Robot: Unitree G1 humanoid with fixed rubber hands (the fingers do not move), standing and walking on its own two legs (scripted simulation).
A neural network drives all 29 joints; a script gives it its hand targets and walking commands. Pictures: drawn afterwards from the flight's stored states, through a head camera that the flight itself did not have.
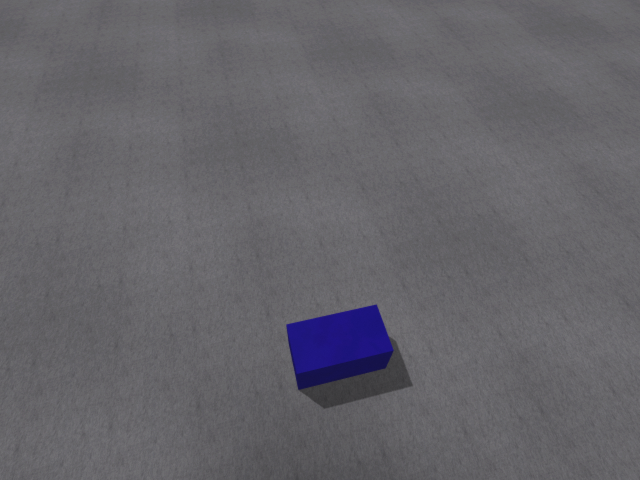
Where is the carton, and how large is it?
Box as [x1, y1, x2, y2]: [286, 304, 393, 389]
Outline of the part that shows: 376,304 286,324 288,341 298,389 385,367 393,350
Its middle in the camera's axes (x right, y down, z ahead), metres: +0.06 +0.32 +1.19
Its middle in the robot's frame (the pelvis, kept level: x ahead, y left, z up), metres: +0.54 -0.04 -0.68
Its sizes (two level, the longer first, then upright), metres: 0.281 0.149 0.153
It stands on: the floor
